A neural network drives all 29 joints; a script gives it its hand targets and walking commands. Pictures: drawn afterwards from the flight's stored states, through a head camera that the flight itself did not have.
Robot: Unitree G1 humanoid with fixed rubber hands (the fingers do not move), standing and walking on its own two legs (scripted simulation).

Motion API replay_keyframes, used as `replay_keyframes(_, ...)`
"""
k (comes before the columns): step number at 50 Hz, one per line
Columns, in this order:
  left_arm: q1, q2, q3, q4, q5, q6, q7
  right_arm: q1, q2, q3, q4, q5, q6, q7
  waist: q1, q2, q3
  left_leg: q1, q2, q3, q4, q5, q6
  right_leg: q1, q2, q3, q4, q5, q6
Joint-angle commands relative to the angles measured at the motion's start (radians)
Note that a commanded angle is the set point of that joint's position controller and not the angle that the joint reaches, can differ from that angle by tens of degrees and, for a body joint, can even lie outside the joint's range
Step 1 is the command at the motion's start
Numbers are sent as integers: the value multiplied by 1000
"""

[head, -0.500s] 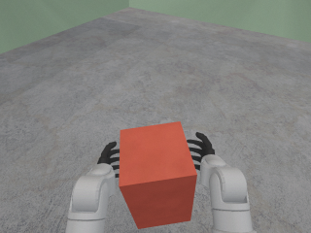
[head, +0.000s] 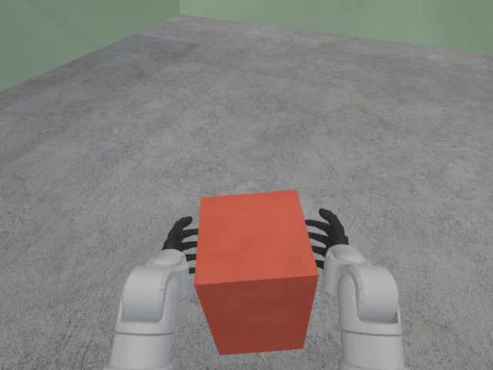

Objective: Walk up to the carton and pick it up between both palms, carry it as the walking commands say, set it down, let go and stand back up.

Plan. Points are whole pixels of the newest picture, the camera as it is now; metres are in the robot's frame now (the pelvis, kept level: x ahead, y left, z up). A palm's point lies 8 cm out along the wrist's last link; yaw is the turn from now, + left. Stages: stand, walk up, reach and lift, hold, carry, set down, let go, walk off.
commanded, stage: carry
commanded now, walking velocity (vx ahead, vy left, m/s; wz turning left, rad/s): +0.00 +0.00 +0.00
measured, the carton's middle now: (255, 278) +0.29 -0.02 +0.01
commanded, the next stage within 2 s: none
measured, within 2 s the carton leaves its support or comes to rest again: neither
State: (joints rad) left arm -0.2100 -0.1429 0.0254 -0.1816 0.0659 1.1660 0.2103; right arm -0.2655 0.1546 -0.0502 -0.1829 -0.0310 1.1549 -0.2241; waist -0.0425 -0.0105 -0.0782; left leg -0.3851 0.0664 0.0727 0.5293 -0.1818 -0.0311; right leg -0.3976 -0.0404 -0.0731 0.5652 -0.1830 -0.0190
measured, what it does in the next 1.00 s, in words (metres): stands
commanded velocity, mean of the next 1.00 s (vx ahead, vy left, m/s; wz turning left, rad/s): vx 0.00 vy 0.00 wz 0.00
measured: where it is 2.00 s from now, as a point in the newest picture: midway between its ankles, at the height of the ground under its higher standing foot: outside the picture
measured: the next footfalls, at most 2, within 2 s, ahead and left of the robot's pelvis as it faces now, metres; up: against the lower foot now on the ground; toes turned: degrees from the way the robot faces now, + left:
none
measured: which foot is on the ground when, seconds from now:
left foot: down 0.00-1.00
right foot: down 0.00-1.00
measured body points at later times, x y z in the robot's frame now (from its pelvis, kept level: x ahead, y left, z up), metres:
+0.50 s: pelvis +0.03 +0.01 +0.00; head +0.03 +0.02 +0.45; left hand +0.32 +0.15 +0.08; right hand +0.34 -0.10 +0.09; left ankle +0.08 +0.15 -0.73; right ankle +0.08 -0.11 -0.73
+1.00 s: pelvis +0.04 +0.00 +0.00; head +0.02 +0.00 +0.45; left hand +0.33 +0.13 +0.08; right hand +0.34 -0.12 +0.09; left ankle +0.08 +0.15 -0.73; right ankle +0.08 -0.11 -0.73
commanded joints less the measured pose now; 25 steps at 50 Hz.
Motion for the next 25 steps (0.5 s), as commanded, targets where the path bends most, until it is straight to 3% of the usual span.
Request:
replay_keyframes(1, -402, -967, -416, -159, -227, -68, -125, -352, 1028, 520, -115, 258, -26, 154, 39, -55, -258, 113, -2, -16, -3, -185, 7, -14, -149, 180, -274, -443, -17)
replay_keyframes(2, -453, -969, -440, -205, -241, -73, -124, -322, 1040, 507, -88, 251, -27, 154, 40, 9, -260, 119, 9, -9, -15, -158, 3, -1, -152, 180, -252, -374, -26)
replay_keyframes(3, -479, -982, -459, -232, -256, -80, -126, -333, 1062, 511, -100, 254, -39, 157, 34, -27, -282, 122, 24, -41, -40, -138, 11, 18, -128, 139, -217, -321, -13)
replay_keyframes(4, -468, -996, -463, -224, -262, -82, -130, -358, 1044, 503, -143, 248, -49, 152, 36, -6, -295, 145, 43, -46, -45, -74, 11, 40, -119, 118, -175, -199, -9)
replay_keyframes(5, -457, -987, -454, -207, -254, -76, -128, -328, 1046, 504, -104, 241, -39, 148, 40, -18, -321, 151, 42, -35, -30, -69, 10, 66, -120, 140, -175, -154, -18)
replay_keyframes(6, -438, -1000, -469, -204, -259, -80, -131, -340, 1040, 503, -144, 242, -51, 149, 42, -5, -352, 174, 34, -32, -15, -81, 10, 69, -115, 139, -171, -149, -9)
replay_keyframes(7, -438, -961, -467, -212, -258, -80, -125, -263, 1016, 479, -86, 220, -42, 143, 39, -10, -282, 134, 34, -36, -43, -124, 6, 35, -113, 139, -179, -216, -11)
replay_keyframes(8, -466, -988, -473, -218, -274, -80, -134, -309, 1042, 491, -115, 230, -45, 147, 40, -50, -291, 126, 30, -34, -38, -160, 8, 21, -117, 149, -199, -302, -15)
replay_keyframes(9, -432, -974, -477, -202, -267, -81, -135, -295, 1016, 492, -113, 223, -47, 148, 40, -40, -266, 114, 52, -69, -77, -187, 14, 6, -115, 154, -181, -314, -17)
replay_keyframes(10, -450, -981, -489, -214, -280, -75, -138, -296, 1020, 479, -113, 221, -46, 147, 40, 13, -262, 103, 57, -62, -83, -217, 14, 2, -95, 121, -167, -301, -11)
replay_keyframes(11, -477, -993, -498, -226, -285, -77, -141, -335, 1020, 475, -130, 219, -51, 147, 40, 57, -229, 83, 79, -91, -120, -200, 20, 3, -77, 88, -137, -232, -3)
replay_keyframes(12, -467, -991, -486, -220, -285, -80, -139, -355, 1021, 479, -137, 227, -53, 145, 40, 50, -282, 95, 105, -109, -132, -143, 24, 63, -66, 60, -95, -135, 4)
replay_keyframes(13, -440, -995, -482, -200, -279, -78, -141, -339, 1015, 478, -139, 221, -56, 144, 42, 36, -303, 126, 102, -79, -109, -72, 20, 78, -72, 66, -98, -60, 9)
replay_keyframes(14, -446, -995, -496, -202, -283, -78, -137, -320, 996, 464, -137, 206, -55, 141, 45, 47, -285, 115, 110, -87, -114, -9, 22, 83, -75, 66, -85, -35, 15)
replay_keyframes(15, -446, -987, -499, -206, -285, -74, -134, -288, 1000, 459, -112, 209, -50, 144, 44, 63, -300, 113, 129, -120, -140, -26, 25, 100, -58, 45, -59, -38, 19)
replay_keyframes(16, -466, -984, -499, -217, -293, -75, -136, -283, 1015, 463, -96, 207, -50, 140, 46, 60, -314, 127, 116, -94, -118, -20, 19, 115, -67, 61, -75, -20, 17)
replay_keyframes(17, -456, -986, -495, -218, -290, -81, -140, -295, 1013, 474, -113, 209, -53, 141, 45, 11, -335, 136, 92, -78, -78, 8, 17, 133, -90, 79, -97, 5, 13)
replay_keyframes(19, -480, -988, -527, -248, -301, -88, -138, -231, 1012, 461, -75, 188, -57, 143, 39, 27, -350, 159, 101, -79, -68, 106, 21, 132, -89, 60, -65, 70, 14)
replay_keyframes(21, -444, -990, -515, -222, -291, -78, -145, -279, 1002, 469, -123, 197, -56, 147, 41, 45, -343, 163, 100, -72, -67, 92, 22, 138, -99, 66, -76, 68, 13)
replay_keyframes(22, -465, -994, -511, -230, -294, -83, -147, -284, 1022, 477, -110, 204, -58, 149, 39, 8, -345, 169, 96, -73, -59, 61, 24, 119, -91, 61, -88, 32, 13)
replay_keyframes(24, -459, -1013, -518, -231, -294, -90, -150, -315, 1028, 487, -145, 212, -71, 151, 39, 54, -372, 186, 94, -58, -42, 76, 20, 141, -97, 71, -88, 82, 15)
replay_keyframes(25, -439, -987, -509, -234, -291, -85, -151, -275, 1010, 485, -137, 204, -66, 150, 36, 18, -345, 189, 98, -64, -51, 106, 18, 133, -96, 61, -85, 110, 16)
